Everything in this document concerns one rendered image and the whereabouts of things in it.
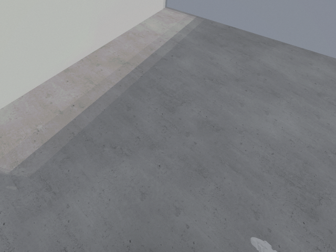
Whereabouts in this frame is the robot right hand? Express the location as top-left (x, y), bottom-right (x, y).
top-left (250, 237), bottom-right (277, 252)

